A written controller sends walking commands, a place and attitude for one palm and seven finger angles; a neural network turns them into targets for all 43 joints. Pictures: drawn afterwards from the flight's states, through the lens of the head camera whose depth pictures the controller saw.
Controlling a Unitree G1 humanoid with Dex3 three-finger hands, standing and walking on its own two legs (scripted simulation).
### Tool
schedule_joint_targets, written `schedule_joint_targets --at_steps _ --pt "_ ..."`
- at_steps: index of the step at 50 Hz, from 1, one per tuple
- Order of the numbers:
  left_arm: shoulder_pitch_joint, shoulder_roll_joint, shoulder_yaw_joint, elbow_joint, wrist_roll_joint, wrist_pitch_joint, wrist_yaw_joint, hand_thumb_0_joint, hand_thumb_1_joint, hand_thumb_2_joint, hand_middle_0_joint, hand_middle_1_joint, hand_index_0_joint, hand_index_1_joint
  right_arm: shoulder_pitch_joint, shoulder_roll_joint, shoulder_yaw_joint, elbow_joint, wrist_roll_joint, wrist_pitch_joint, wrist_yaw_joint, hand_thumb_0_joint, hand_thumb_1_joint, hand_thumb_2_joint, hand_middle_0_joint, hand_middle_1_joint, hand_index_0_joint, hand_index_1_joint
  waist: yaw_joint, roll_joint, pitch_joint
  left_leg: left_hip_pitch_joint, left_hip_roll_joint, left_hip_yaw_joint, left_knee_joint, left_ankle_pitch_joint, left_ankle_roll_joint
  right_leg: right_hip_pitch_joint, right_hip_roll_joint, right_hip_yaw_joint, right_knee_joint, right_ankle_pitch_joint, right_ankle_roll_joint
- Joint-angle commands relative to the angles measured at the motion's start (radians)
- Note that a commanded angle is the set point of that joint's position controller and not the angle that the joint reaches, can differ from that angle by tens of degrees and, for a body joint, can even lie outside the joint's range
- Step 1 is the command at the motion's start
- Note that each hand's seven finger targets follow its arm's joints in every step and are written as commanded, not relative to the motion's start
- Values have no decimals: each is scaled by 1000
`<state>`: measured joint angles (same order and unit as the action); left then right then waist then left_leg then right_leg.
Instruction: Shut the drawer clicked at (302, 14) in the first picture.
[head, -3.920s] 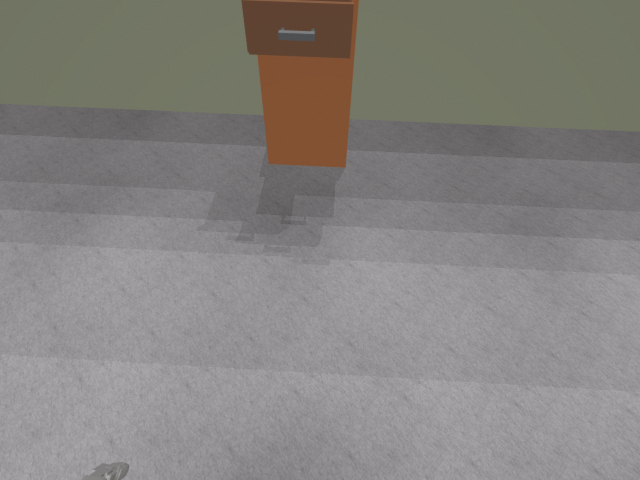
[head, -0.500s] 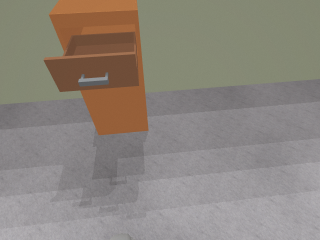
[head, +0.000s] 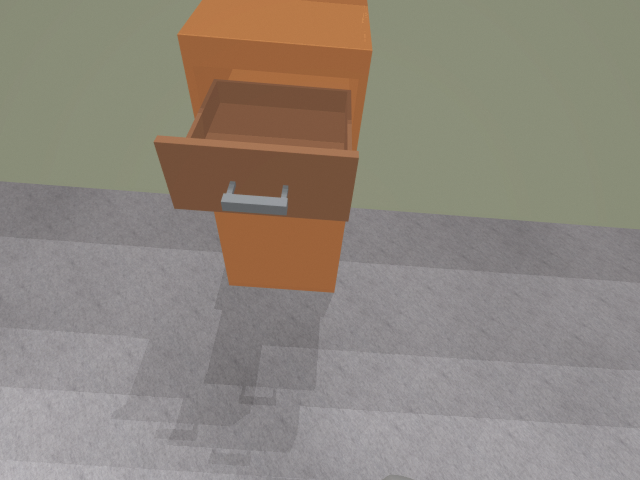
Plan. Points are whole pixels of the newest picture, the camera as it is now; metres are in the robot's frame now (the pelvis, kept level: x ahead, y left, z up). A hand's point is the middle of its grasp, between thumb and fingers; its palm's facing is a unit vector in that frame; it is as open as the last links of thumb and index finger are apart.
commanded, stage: take the last steps up to it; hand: left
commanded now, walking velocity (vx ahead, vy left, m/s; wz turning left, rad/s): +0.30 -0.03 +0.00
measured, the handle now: (256, 196) +0.57 +0.16 -0.01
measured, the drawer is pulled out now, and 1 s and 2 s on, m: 0.28 0.28 0.28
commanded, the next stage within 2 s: come to a stop and stand still in 0.62 s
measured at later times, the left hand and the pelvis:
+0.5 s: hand (248, 424) +0.22 +0.12 -0.15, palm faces +0.10 -0.97 -0.22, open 7.1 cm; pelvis +0.15 -0.06 +0.00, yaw +2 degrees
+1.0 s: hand (231, 446) +0.20 +0.14 -0.19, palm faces +0.09 -0.98 -0.17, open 7.4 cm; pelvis +0.23 -0.03 +0.00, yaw +1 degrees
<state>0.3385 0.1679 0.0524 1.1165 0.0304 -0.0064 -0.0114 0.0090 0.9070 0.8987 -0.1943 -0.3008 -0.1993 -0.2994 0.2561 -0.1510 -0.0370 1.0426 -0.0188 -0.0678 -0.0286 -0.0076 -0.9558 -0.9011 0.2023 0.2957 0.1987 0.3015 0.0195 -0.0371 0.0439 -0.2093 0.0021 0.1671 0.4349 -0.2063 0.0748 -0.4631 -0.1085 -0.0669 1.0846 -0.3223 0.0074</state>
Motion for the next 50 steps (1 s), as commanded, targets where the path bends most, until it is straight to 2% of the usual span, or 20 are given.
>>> schedule_joint_targets --at_steps 1,9,12,14,15,16,17,18,20,21,23,25,33,36,37,38,39,42,44,50 --pt "7 21 6 -60 0 -7 4 0 900 900 -200 -300 -200 -300 109 -113 -20 6 6 -12 0 0 -900 -900 200 300 200 300 -12 103 14 64 282 -234 -288 61 106 -105 -37 25 -55 74 17" --pt "-196 29 9 -131 -4 -14 1 0 900 900 -200 -300 -200 -300 211 -108 -31 62 -6 -3 3 0 -900 -900 200 300 200 300 -67 124 63 144 293 -231 -261 97 118 -94 -16 -11 -343 61 11" --pt "-208 25 10 -142 -4 -22 -2 0 900 900 -200 -300 -200 -300 204 -120 -35 71 -12 3 4 0 -900 -900 200 300 200 300 -59 138 63 122 292 -216 -205 110 101 1 15 -39 -442 45 -2" --pt "-128 38 16 -115 -3 -32 0 0 900 900 -200 -300 -200 -300 189 -111 -32 73 -10 8 4 0 -900 -900 200 300 200 300 -18 101 33 63 251 -178 -93 109 58 181 58 -76 -570 118 -13" --pt "-27 70 24 -83 -1 -40 5 0 900 900 -200 -300 -200 -300 178 -95 -27 74 -4 6 7 0 -900 -900 200 300 200 300 31 44 -15 -2 202 -124 48 118 25 351 43 -43 -630 148 -29" --pt "98 151 41 -49 4 -54 13 0 900 900 -200 -300 -200 -300 184 -54 -19 57 7 0 14 0 -900 -900 200 300 200 300 75 -125 -95 -199 114 -37 294 -19 -23 581 -139 174 -673 137 -95" --pt "200 244 55 -31 -7 -54 18 0 900 900 -200 -300 -200 -300 164 -38 -7 19 9 2 19 0 -900 -900 200 300 200 300 90 -262 -129 -386 18 -13 571 -380 -55 680 -334 452 -797 215 -199" --pt "179 234 52 -36 -16 -55 23 0 900 900 -200 -300 -200 -300 122 -71 -15 12 6 13 17 0 -900 -900 200 300 200 300 93 -199 -128 -396 55 -124 715 -379 -49 570 -348 479 -847 123 -231" --pt "23 143 34 -76 -16 -49 34 0 900 900 -200 -300 -200 -300 74 -57 -25 10 0 23 22 0 -900 -900 200 300 200 300 35 -85 13 -415 127 -160 773 -219 -52 371 -296 345 -894 -12 -210" --pt "-15 99 21 -86 -14 -54 35 0 900 900 -200 -300 -200 -300 82 -41 -24 18 -5 31 25 0 -900 -900 200 300 200 300 6 -41 38 -370 137 -157 740 -148 -64 289 -247 240 -908 55 -177" --pt "-35 62 6 -85 -11 -62 34 0 900 900 -200 -300 -200 -300 127 -18 -21 35 -7 47 27 0 -900 -900 200 300 200 300 -33 -69 44 -295 136 -129 658 -99 -86 210 -196 119 -915 178 -151" --pt "-23 62 9 -87 -7 -68 34 0 900 900 -200 -300 -200 -300 131 -5 -21 32 -8 56 30 0 -900 -900 200 300 200 300 -44 -67 42 -267 130 -107 574 -80 -99 188 -180 72 -915 260 -157" --pt "40 133 14 -40 -8 -58 26 0 900 900 -200 -300 -200 -300 -38 -41 -8 -35 -1 37 41 0 -900 -900 200 300 200 300 8 -85 7 -196 88 -68 224 -74 -98 337 -178 70 -854 295 -164" --pt "22 120 12 -27 -13 -43 27 0 900 900 -200 -300 -200 -300 26 -56 -3 -8 -2 23 33 0 -900 -900 200 300 200 300 -32 -38 12 27 60 -38 26 40 -91 245 -120 21 -742 227 -109" --pt "35 76 0 -24 -15 -37 29 0 900 900 -200 -300 -200 -300 79 -95 -6 15 -2 15 24 0 -900 -900 200 300 200 300 -46 63 -20 148 123 -113 -26 207 -77 193 -56 -19 -617 212 -64" --pt "67 26 -15 -26 -21 -33 32 0 900 900 -200 -300 -200 -300 115 -160 -13 23 -6 15 11 0 -900 -900 200 300 200 300 -45 205 -60 234 278 -263 -37 454 -9 106 14 -67 -513 44 -14" --pt "96 7 -27 -20 -21 -24 39 0 900 900 -200 -300 -200 -300 116 -190 -13 18 1 26 3 0 -900 -900 200 300 200 300 -32 243 -83 202 400 -357 -63 669 65 121 35 -59 -414 -194 12" --pt "78 36 -26 18 -22 5 55 0 900 900 -200 -300 -200 -300 22 -151 6 32 4 35 -29 0 -900 -900 200 300 200 300 -20 222 -58 160 359 -275 -75 935 74 142 17 46 -285 -227 23" --pt "63 55 -18 14 -19 22 50 0 900 900 -200 -300 -200 -300 -8 -162 -4 25 8 47 -34 0 -900 -900 200 300 200 300 -20 140 -30 127 360 -250 -81 895 83 129 19 49 -237 -184 26" --pt "38 51 16 -63 -9 63 44 0 900 900 -200 -300 -200 -300 -63 -171 -37 -27 3 68 -31 0 -900 -900 200 300 200 300 -11 148 -72 38 342 -194 -117 538 100 60 44 78 -50 -110 35"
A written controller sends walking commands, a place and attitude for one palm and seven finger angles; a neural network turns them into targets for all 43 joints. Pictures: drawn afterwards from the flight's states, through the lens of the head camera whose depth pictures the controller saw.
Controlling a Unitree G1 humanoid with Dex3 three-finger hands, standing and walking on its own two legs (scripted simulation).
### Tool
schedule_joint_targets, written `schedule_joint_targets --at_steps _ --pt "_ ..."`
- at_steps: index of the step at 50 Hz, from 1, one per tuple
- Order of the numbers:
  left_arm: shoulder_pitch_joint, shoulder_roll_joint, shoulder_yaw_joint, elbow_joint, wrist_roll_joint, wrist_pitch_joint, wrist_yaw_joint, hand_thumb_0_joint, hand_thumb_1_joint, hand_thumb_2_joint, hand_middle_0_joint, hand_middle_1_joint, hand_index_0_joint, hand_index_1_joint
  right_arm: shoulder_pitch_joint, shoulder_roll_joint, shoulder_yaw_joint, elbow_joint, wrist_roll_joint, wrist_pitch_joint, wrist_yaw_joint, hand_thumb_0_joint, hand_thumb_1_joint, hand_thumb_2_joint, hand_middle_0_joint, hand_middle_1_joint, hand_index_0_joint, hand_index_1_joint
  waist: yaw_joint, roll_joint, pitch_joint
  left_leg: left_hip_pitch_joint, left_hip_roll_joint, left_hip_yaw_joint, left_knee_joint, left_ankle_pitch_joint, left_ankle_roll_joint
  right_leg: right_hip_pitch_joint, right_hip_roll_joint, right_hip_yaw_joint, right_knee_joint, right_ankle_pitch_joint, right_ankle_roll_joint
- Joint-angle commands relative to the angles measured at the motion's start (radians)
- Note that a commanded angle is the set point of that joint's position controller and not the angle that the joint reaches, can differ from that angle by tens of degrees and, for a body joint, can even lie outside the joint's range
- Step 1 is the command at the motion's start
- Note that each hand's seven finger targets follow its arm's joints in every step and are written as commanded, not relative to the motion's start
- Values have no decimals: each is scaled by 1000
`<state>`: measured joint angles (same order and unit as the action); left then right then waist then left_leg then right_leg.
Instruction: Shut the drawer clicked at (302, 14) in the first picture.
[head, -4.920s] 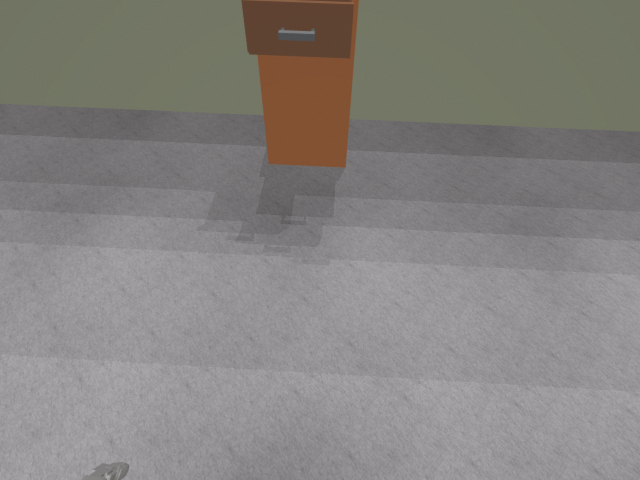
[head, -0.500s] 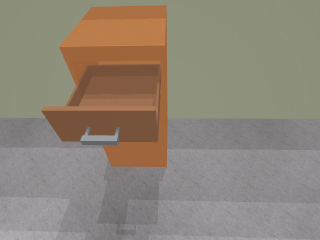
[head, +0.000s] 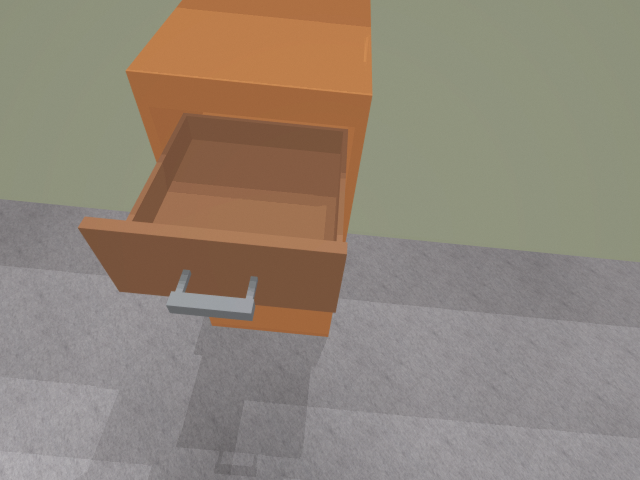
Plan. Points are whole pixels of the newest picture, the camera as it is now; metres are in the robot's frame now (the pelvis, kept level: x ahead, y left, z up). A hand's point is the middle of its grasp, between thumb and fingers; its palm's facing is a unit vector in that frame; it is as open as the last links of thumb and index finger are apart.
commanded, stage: come to a stop and stand still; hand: left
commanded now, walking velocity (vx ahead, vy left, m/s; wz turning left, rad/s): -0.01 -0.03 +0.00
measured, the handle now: (215, 293) +0.35 +0.18 -0.01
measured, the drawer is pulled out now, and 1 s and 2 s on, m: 0.28 0.28 0.28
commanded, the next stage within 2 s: look again from close up in 0.74 s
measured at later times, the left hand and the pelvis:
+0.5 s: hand out of the picture +0.00 +0.10 -0.17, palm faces +0.07 -0.97 -0.22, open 7.2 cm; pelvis -0.03 -0.08 +0.00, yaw +1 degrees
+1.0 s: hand out of the picture -0.06 +0.09 -0.18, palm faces +0.07 -0.99 -0.15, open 7.4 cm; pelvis -0.04 -0.06 -0.01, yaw +2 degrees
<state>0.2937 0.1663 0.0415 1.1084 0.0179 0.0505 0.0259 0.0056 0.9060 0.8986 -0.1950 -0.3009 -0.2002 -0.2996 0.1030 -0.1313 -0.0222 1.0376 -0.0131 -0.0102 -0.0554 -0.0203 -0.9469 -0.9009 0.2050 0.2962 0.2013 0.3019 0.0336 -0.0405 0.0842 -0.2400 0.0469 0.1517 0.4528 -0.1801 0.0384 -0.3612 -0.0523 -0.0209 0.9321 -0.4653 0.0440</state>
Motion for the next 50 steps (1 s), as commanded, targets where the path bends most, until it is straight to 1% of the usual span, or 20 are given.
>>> schedule_joint_targets --at_steps 1,5,7,8,10,12,15,18,21,23,25,34,41,42,43,44,45,47,49,50 --pt "75 48 28 -67 3 8 6 0 900 900 -200 -300 -200 -300 83 -190 -53 -28 -5 12 -1 0 -900 -900 200 300 200 300 -24 175 -111 59 287 -181 -144 438 133 -37 -12 26 73 33 -2" --pt "54 32 16 -89 2 -7 3 0 900 900 -200 -300 -200 -300 67 -197 -63 -34 -12 20 16 0 -900 -900 200 300 200 300 -32 245 -107 15 267 -213 -168 131 114 56 -9 -22 -164 27 -19" --pt "91 39 15 -77 2 -20 3 0 900 900 -200 -300 -200 -300 70 -197 -64 -27 -8 25 22 0 -900 -900 200 300 200 300 -9 209 -106 -35 231 -205 -127 8 75 159 3 -42 -359 144 -22" --pt "119 57 15 -65 7 -28 4 0 900 900 -200 -300 -200 -300 81 -182 -64 -26 -3 28 27 0 -900 -900 200 300 200 300 1 141 -106 -67 178 -166 -60 -48 35 219 3 -42 -497 241 -19" --pt "25 174 16 -95 10 -48 10 0 900 900 -200 -300 -200 -300 111 -69 -39 -43 10 35 41 0 -900 -900 200 300 200 300 -46 -177 -36 -119 21 -62 108 -233 -65 100 -234 230 -712 208 -114" --pt "-47 187 24 -115 7 -47 10 0 900 900 -200 -300 -200 -300 80 -94 -40 -42 -2 55 43 0 -900 -900 200 300 200 300 -24 -244 6 -82 18 -123 265 -280 -53 -53 -239 262 -789 -5 -174" --pt "-102 130 11 -111 2 -49 9 0 900 900 -200 -300 -200 -300 175 -85 -31 18 -1 44 40 0 -900 -900 200 300 200 300 -63 -135 19 -56 18 -131 276 -170 -47 -8 -163 138 -718 137 -172" --pt "-54 116 11 -84 -6 -54 8 0 900 900 -200 -300 -200 -300 204 -70 -18 41 -1 33 30 0 -900 -900 200 300 200 300 -45 -76 -12 -13 19 -122 129 -135 -58 72 -151 111 -657 242 -168" --pt "-28 87 0 -56 -18 -56 7 0 900 900 -200 -300 -200 -300 248 -78 -5 78 -2 13 21 0 -900 -900 200 300 200 300 -39 21 -15 71 61 -182 -62 70 -43 71 -82 82 -611 241 -104" --pt "-13 79 0 -48 -19 -59 6 0 900 900 -200 -300 -200 -300 259 -95 1 87 -6 8 14 0 -900 -900 200 300 200 300 -26 20 -23 47 74 -185 -76 62 -39 126 -53 83 -621 256 -83" --pt "-19 92 3 -34 -19 -52 7 0 900 900 -200 -300 -200 -300 249 -84 2 99 -2 5 16 0 -900 -900 200 300 200 300 -20 120 -47 15 78 -190 -114 41 -42 195 -51 57 -600 276 -76" --pt "11 83 1 -14 -11 -51 8 0 900 900 -200 -300 -200 -300 305 -58 1 108 -4 23 19 0 -900 -900 200 300 200 300 -37 -2 38 18 37 -145 -97 -94 -46 78 -62 100 -708 31 -80" --pt "49 57 -1 -9 -11 -57 8 0 900 900 -200 -300 -200 -300 327 -44 3 101 -4 14 16 0 -900 -900 200 300 200 300 -42 29 16 21 37 -147 -93 -67 -41 73 -58 96 -685 75 -81" --pt "149 90 -9 15 7 -88 48 0 900 900 -200 -300 -200 -300 179 -91 -1 34 -4 -4 32 0 -900 -900 200 300 200 300 24 -19 52 -105 25 -92 148 -147 -77 130 -135 182 -682 467 2" --pt "110 130 -7 -29 8 -99 39 0 900 900 -200 -300 -200 -300 257 -39 0 -5 2 9 36 0 -900 -900 200 300 200 300 -49 -2 -69 -79 7 -157 245 -226 -55 133 -211 239 -695 307 -77" --pt "52 145 -1 -56 5 -105 31 0 900 900 -200 -300 -200 -300 268 -45 2 -10 -2 17 44 0 -900 -900 200 300 200 300 -63 43 -112 -55 14 -136 251 -218 -44 139 -209 207 -686 265 -147" --pt "27 129 1 -70 6 -99 26 0 900 900 -200 -300 -200 -300 286 -39 0 -14 0 14 44 0 -900 -900 200 300 200 300 -72 17 -100 -17 4 -118 209 -200 -38 84 -171 143 -677 127 -165" --pt "25 90 -3 -67 2 -96 22 0 900 900 -200 -300 -200 -300 327 -35 9 -7 -3 -2 41 0 -900 -900 200 300 200 300 -82 -19 -64 50 -4 -120 59 -93 -35 31 -125 102 -632 101 -148" --pt "44 49 -12 -63 -3 -87 20 0 900 900 -200 -300 -200 -300 345 -66 9 -3 -8 -20 36 0 -900 -900 200 300 200 300 -63 62 -13 3 64 -199 -43 -14 -14 40 -50 41 -533 146 -109" --pt "54 34 -19 -59 -4 -79 17 0 900 900 -200 -300 -200 -300 311 -81 11 -9 -9 -25 32 0 -900 -900 200 300 200 300 -41 163 9 -70 83 -242 -90 -18 -2 94 -30 22 -503 175 -94"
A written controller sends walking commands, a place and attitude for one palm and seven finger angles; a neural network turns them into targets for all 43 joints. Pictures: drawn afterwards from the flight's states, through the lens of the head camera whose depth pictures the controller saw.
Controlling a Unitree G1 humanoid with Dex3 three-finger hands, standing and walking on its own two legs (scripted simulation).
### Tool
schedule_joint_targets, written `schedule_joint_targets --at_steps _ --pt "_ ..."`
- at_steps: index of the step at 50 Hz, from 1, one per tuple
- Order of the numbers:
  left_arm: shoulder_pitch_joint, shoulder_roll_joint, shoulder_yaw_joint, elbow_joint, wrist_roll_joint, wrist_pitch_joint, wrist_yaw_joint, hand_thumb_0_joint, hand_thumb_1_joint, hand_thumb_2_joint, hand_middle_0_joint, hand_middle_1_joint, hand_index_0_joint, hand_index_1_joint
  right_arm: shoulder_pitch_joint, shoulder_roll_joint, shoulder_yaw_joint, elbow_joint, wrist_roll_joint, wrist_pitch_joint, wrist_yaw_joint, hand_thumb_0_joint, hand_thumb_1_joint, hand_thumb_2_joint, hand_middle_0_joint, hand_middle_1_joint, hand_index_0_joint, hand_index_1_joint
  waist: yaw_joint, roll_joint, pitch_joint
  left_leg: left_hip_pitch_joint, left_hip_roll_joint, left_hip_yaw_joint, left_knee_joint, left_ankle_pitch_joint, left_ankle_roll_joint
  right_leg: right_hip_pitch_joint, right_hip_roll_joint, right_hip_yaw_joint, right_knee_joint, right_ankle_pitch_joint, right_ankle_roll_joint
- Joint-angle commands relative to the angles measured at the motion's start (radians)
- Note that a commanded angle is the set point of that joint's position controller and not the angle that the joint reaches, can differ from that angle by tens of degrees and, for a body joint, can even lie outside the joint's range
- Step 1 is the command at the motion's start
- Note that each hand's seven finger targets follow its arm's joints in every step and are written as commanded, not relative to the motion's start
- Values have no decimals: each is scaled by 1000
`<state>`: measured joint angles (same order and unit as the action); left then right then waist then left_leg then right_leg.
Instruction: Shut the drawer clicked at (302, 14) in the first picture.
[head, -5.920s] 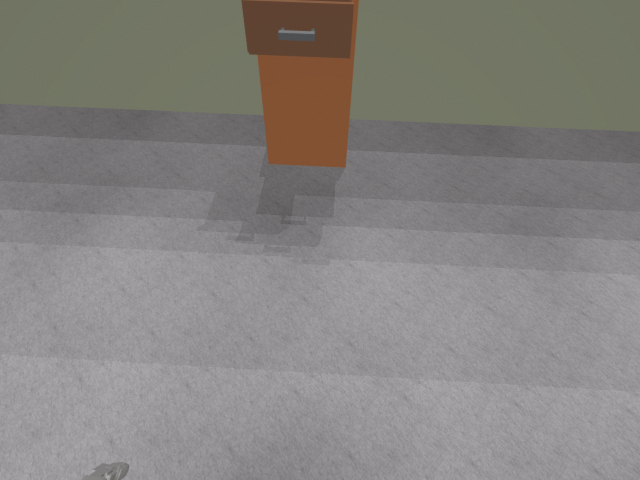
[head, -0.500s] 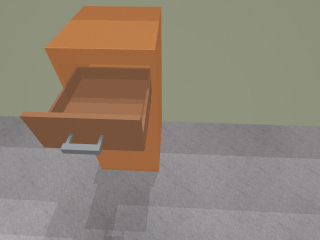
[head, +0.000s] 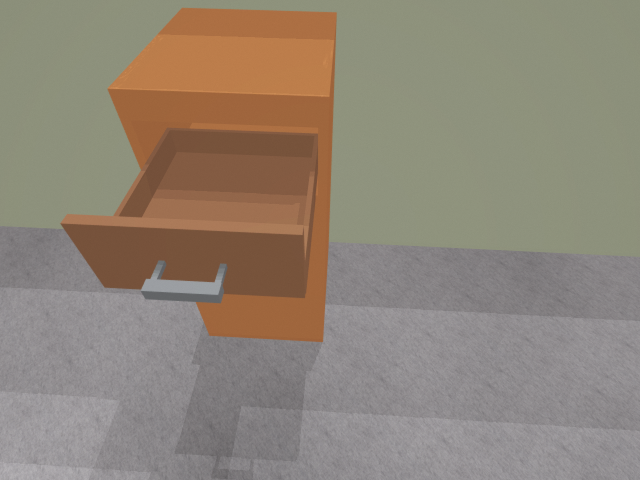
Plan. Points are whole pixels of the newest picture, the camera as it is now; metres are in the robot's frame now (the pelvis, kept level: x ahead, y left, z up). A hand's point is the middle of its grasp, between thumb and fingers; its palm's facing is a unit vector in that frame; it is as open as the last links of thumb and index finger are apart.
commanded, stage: look again from close up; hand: left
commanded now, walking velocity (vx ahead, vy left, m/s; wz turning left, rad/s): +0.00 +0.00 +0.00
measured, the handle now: (187, 279) +0.40 +0.23 +0.00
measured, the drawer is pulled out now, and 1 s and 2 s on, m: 0.28 0.28 0.28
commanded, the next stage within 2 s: shuffle to correct the standing spot in 0.32 s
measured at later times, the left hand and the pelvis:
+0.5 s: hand out of the picture +0.01 +0.20 -0.17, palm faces +0.01 -0.98 -0.18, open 7.4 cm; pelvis +0.02 +0.04 +0.01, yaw -1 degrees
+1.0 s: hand out of the picture +0.07 +0.18 -0.17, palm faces +0.07 -0.98 -0.17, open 7.4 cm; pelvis +0.08 +0.02 +0.00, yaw +0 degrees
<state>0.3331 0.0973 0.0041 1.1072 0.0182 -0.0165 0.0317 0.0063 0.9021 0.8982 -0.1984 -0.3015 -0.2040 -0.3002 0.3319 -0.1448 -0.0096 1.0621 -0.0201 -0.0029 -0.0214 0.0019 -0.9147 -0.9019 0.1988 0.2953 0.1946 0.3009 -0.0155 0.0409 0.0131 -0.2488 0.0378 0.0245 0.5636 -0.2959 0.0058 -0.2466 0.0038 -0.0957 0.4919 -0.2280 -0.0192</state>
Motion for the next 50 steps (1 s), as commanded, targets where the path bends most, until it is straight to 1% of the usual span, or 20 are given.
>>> schedule_joint_targets --at_steps 1,4,8,21,24,26,29,32,34,37,38,39,40,41,42,43,45,47,48,50 --pt "31 104 16 -53 -3 -9 9 0 900 900 -200 -300 -200 -300 53 -72 1 -41 1 -34 -5 0 -900 -900 200 300 200 300 22 110 87 -99 99 -134 -238 86 40 27 -79 84 -45 -29 -23" --pt "40 109 8 -42 -1 -4 4 0 900 900 -200 -300 -200 -300 35 -88 0 -44 4 -35 -8 0 -900 -900 200 300 200 300 30 -3 104 -121 91 -140 -277 14 43 64 -85 82 -51 5 -13" --pt "37 112 4 -41 -4 -1 1 0 900 900 -200 -300 -200 -300 36 -110 5 -31 3 -36 -7 0 -900 -900 200 300 200 300 26 -8 104 -92 79 -142 -303 -5 43 58 -94 81 -56 19 -7" --pt "36 124 1 -26 -6 -1 4 0 900 900 -200 -300 -200 -300 30 -108 14 17 8 -40 -10 0 -900 -900 200 300 200 300 22 -42 59 8 63 -90 -259 196 39 80 -116 90 -71 95 3" --pt "39 121 2 -20 0 1 1 0 900 900 -200 -300 -200 -300 46 -112 13 37 4 -32 -7 0 -900 -900 200 300 200 300 15 -36 59 4 68 -108 -281 -26 51 65 -96 68 -46 -44 -7" --pt "39 104 1 -22 7 4 -4 0 900 900 -200 -300 -200 -300 43 -122 7 39 1 -26 -6 0 -900 -900 200 300 200 300 14 9 119 -34 85 -136 -324 -184 64 16 -78 47 -10 -108 -12" --pt "58 103 6 -27 12 -2 -10 0 900 900 -200 -300 -200 -300 38 -115 1 37 0 -25 -3 0 -900 -900 200 300 200 300 21 -3 144 -49 94 -161 -324 -236 88 -5 -67 44 5 -123 -24" --pt "97 98 13 -20 9 -15 -12 0 900 900 -200 -300 -200 -300 39 -102 0 30 2 -36 -3 0 -900 -900 200 300 200 300 29 -19 129 -52 68 -108 -240 -117 87 23 -84 81 1 -78 -40" --pt "120 113 21 -13 7 -22 -10 0 900 900 -200 -300 -200 -300 45 -82 3 28 4 -45 -5 0 -900 -900 200 300 200 300 31 -92 94 -55 34 -51 -151 14 76 76 -109 115 -9 1 -54" --pt "186 157 38 13 3 -29 -2 0 900 900 -200 -300 -200 -300 32 -48 10 16 3 -52 -5 0 -900 -900 200 300 200 300 47 -208 68 -152 -40 55 34 22 39 195 -211 218 -42 239 -100" --pt "198 158 39 18 1 -30 2 0 900 900 -200 -300 -200 -300 20 -35 10 13 4 -48 -7 0 -900 -900 200 300 200 300 47 -223 60 -142 -38 67 59 -11 28 185 -255 255 -62 346 -118" --pt "179 155 38 12 2 -28 7 0 900 900 -200 -300 -200 -300 24 -25 13 14 7 -44 -11 0 -900 -900 200 300 200 300 32 -226 60 -110 -28 60 27 -4 19 171 -262 238 -48 464 -123" --pt "142 141 34 1 2 -25 11 0 900 900 -200 -300 -200 -300 42 -22 17 29 10 -43 -14 0 -900 -900 200 300 200 300 15 -167 53 -37 -10 42 -48 95 14 139 -233 185 0 577 -101" --pt "113 124 28 -8 0 -22 14 0 900 900 -200 -300 -200 -300 67 -33 16 50 11 -46 -16 0 -900 -900 200 300 200 300 2 -87 30 48 17 10 -110 339 15 119 -171 111 67 637 -60" --pt "94 111 21 -19 -5 -20 19 0 900 900 -200 -300 -200 -300 106 -67 9 67 9 -51 -25 0 -900 -900 200 300 200 300 -3 21 -1 132 53 -18 -71 727 27 96 -131 78 111 597 -22" --pt "81 117 23 -28 -11 -17 26 0 900 900 -200 -300 -200 -300 117 -87 4 72 13 -47 -33 0 -900 -900 200 300 200 300 2 78 -25 187 83 -25 -48 989 36 83 -117 52 118 493 -1" --pt "61 120 26 -49 -14 -2 36 0 900 900 -200 -300 -200 -300 110 -117 -8 59 20 -36 -39 0 -900 -900 200 300 200 300 7 100 -13 273 142 -70 -52 1276 70 -4 -76 25 121 118 19" --pt "42 110 30 -67 -11 13 35 0 900 900 -200 -300 -200 -300 75 -126 -19 36 17 -24 -38 0 -900 -900 200 300 200 300 15 107 32 311 161 -85 -71 1302 92 -65 -56 13 71 -91 22" --pt "48 107 33 -69 -9 16 33 0 900 900 -200 -300 -200 -300 55 -123 -22 23 16 -20 -37 0 -900 -900 200 300 200 300 24 87 44 291 153 -76 -73 1215 93 -47 -61 17 37 -56 21" --pt "77 119 39 -73 -4 13 32 0 900 900 -200 -300 -200 -300 30 -118 -28 -5 16 -18 -37 0 -900 -900 200 300 200 300 35 28 25 223 119 -52 -56 1043 70 31 -86 48 19 194 10"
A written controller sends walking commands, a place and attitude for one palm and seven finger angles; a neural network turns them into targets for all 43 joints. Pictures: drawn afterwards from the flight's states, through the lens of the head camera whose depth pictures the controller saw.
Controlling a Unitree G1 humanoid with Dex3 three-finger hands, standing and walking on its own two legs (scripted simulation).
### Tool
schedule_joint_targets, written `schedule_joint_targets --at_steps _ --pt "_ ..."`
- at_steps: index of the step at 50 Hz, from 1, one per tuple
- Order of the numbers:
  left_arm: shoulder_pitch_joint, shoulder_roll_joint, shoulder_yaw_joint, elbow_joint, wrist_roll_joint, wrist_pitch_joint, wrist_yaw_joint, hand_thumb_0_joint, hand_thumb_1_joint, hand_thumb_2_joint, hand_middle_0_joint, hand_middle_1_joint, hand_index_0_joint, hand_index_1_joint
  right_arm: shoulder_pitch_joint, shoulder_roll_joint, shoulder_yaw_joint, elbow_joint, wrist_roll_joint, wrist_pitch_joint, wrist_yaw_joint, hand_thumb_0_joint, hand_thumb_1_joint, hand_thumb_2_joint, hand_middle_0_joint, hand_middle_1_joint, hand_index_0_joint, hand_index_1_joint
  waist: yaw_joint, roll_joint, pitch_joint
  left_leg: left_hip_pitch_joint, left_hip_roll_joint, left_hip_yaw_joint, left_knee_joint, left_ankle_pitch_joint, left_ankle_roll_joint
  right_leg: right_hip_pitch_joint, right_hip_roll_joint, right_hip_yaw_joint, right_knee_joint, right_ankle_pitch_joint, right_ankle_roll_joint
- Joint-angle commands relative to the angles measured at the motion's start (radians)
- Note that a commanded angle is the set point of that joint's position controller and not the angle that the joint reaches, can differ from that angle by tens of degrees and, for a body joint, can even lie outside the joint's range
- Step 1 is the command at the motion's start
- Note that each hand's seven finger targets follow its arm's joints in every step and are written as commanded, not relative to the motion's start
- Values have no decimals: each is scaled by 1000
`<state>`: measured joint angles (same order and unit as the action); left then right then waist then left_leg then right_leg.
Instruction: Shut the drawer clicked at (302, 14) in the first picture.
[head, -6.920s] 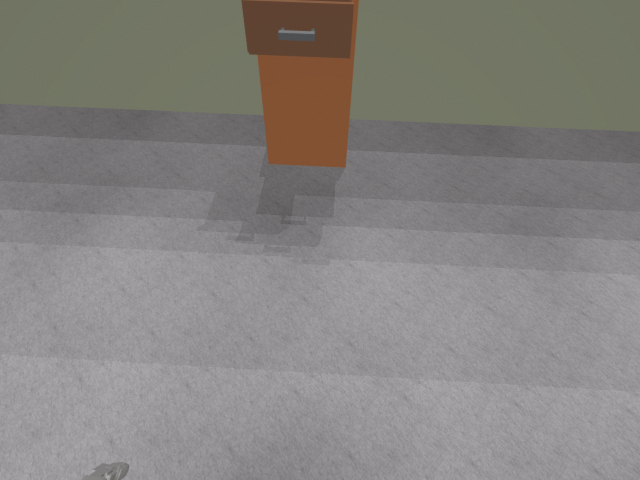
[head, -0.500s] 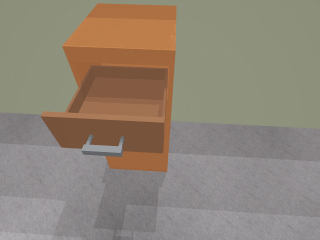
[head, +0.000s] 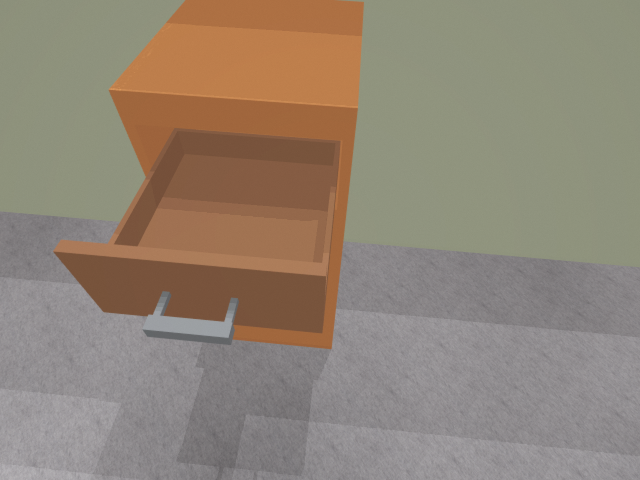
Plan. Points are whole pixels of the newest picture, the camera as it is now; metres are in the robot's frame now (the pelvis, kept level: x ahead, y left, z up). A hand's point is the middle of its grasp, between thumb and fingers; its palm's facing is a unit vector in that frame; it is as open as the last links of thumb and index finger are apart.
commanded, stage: come to a stop and stand still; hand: left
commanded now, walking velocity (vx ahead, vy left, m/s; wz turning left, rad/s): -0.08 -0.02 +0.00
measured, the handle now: (194, 315) +0.32 +0.20 -0.01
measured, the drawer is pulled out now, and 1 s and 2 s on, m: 0.28 0.28 0.28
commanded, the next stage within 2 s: look again from close up in 0.72 s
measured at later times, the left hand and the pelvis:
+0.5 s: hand out of the picture +0.01 +0.19 -0.16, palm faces -0.03 -0.97 -0.25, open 7.4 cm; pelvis -0.06 +0.01 +0.00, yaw -2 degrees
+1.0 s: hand out of the picture -0.08 +0.16 -0.17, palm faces -0.01 -0.99 -0.17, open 7.4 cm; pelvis -0.06 +0.00 +0.00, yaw -1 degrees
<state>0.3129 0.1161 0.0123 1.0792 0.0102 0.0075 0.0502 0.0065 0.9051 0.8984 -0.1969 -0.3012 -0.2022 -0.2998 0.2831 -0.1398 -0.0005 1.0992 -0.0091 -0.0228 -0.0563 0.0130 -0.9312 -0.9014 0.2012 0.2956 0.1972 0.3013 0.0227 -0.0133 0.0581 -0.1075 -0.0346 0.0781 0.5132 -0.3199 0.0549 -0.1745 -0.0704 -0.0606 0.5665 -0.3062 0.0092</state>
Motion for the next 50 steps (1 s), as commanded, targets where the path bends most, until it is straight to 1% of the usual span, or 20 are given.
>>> schedule_joint_targets --at_steps 1,4,6,7,8,9,10,11,13,14,15,16,18,19,20,21,23,26,32,50 --pt "110 114 32 -41 6 -14 14 0 900 900 -200 -300 -200 -300 63 -113 -39 -53 3 5 -1 0 -900 -900 200 300 200 300 0 35 -32 24 162 -82 11 874 4 7 -47 48 -53 487 -28" --pt "100 150 30 -51 10 -20 9 0 900 900 -200 -300 -200 -300 63 -74 -37 -69 3 16 9 0 -900 -900 200 300 200 300 -16 -106 -72 -95 95 -40 5 367 -40 82 -148 118 -24 818 -91" --pt "71 155 25 -67 6 -16 5 0 900 900 -200 -300 -200 -300 52 -70 -30 -71 2 16 15 0 -900 -900 200 300 200 300 -21 -102 -88 -76 99 -50 -34 321 -44 51 -140 110 -29 718 -87" --pt "103 211 27 -51 12 -39 40 0 900 900 -200 -300 -200 -300 -33 -157 -48 -152 12 2 22 0 -900 -900 200 300 200 300 -8 -198 -76 -104 114 -15 119 434 -61 33 -108 138 -26 1098 -20" --pt "102 226 38 -107 14 -52 39 0 900 900 -200 -300 -200 -300 43 -122 -49 -180 1 -5 30 0 -900 -900 200 300 200 300 -23 -202 -191 -213 73 -39 94 202 -38 242 -145 146 58 1217 -61" --pt "62 248 41 -124 13 -56 33 0 900 900 -200 -300 -200 -300 39 -116 -46 -172 3 -8 37 0 -900 -900 200 300 200 300 -32 -113 -238 -219 54 -1 -1 125 -37 288 -174 158 122 1263 -90" --pt "43 242 35 -145 2 -52 27 0 900 900 -200 -300 -200 -300 53 -123 -43 -169 2 -7 36 0 -900 -900 200 300 200 300 -46 -74 -256 -127 57 -13 -37 214 -24 222 -150 131 151 1144 -84" --pt "12 222 27 -151 -6 -47 21 0 900 900 -200 -300 -200 -300 67 -143 -43 -159 -2 -6 33 0 -900 -900 200 300 200 300 -54 32 -230 -37 105 -51 -38 457 -11 115 -105 92 160 911 -69" --pt "-46 173 10 -171 -8 -25 13 0 900 900 -200 -300 -200 -300 56 -165 -38 -159 -10 -1 26 0 -900 -900 200 300 200 300 -45 228 -97 53 220 -149 -56 923 28 -87 -3 22 113 99 -37" --pt "-54 159 4 -174 -4 -13 12 0 900 900 -200 -300 -200 -300 36 -167 -33 -165 -11 1 25 0 -900 -900 200 300 200 300 -31 208 -42 60 255 -156 -58 1027 56 -133 29 18 103 -100 -26" --pt "-56 157 3 -172 -5 -7 9 0 900 900 -200 -300 -200 -300 24 -178 -32 -173 -10 4 24 0 -900 -900 200 300 200 300 -25 175 -7 43 246 -150 -63 988 58 -126 36 18 82 -113 -32" --pt "-34 163 4 -165 -6 -6 6 0 900 900 -200 -300 -200 -300 -8 -179 -27 -181 -5 7 24 0 -900 -900 200 300 200 300 -3 122 6 -26 227 -143 -62 800 53 -70 26 35 18 -50 -40" --pt "-13 181 -3 -149 -4 -15 -1 0 900 900 -200 -300 -200 -300 -45 -158 -17 -192 -1 13 29 0 -900 -900 200 300 200 300 -9 26 30 -113 146 -112 -82 271 -1 -39 -35 136 -129 173 -65" --pt "-41 195 -8 -159 -4 -15 -6 0 900 900 -200 -300 -200 -300 -18 -149 -14 -185 -4 12 34 0 -900 -900 200 300 200 300 -30 64 50 -134 126 -121 -142 114 -10 -58 -55 158 -141 143 -78" --pt "-61 201 -7 -159 -3 -13 -10 0 900 900 -200 -300 -200 -300 -16 -153 -13 -173 -6 18 38 0 -900 -900 200 300 200 300 -34 -3 68 -148 123 -124 -160 0 -11 -87 -41 160 -153 30 -72" --pt "-73 202 -8 -163 -1 -12 -13 0 900 900 -200 -300 -200 -300 -11 -162 -14 -168 -7 21 42 0 -900 -900 200 300 200 300 -35 -64 97 -162 117 -124 -166 -50 -9 -114 -32 166 -174 -45 -66" --pt "-63 201 -7 -168 1 -9 -15 0 900 900 -200 -300 -200 -300 10 -171 -13 -155 -9 18 47 0 -900 -900 200 300 200 300 -37 -66 106 -176 116 -129 -197 -109 -4 -143 -23 167 -195 -140 -58" --pt "-35 194 -4 -162 2 -6 -16 0 900 900 -200 -300 -200 -300 20 -174 -8 -137 -12 11 49 0 -900 -900 200 300 200 300 -28 9 88 -213 130 -154 -251 -170 2 -109 -5 143 -169 -118 -51" --pt "10 174 -8 -126 0 -18 -18 0 900 900 -200 -300 -200 -300 54 -155 0 -97 -7 2 46 0 -900 -900 200 300 200 300 -24 1 28 -184 124 -145 -235 -105 1 -74 -22 152 -178 -68 -55" --pt "65 109 -25 12 -5 -32 -8 0 900 900 -200 -300 -200 -300 107 -95 12 31 5 -13 25 0 -900 -900 200 300 200 300 -24 -1 25 -95 136 -111 -193 154 -9 -26 -33 126 -161 195 -47"
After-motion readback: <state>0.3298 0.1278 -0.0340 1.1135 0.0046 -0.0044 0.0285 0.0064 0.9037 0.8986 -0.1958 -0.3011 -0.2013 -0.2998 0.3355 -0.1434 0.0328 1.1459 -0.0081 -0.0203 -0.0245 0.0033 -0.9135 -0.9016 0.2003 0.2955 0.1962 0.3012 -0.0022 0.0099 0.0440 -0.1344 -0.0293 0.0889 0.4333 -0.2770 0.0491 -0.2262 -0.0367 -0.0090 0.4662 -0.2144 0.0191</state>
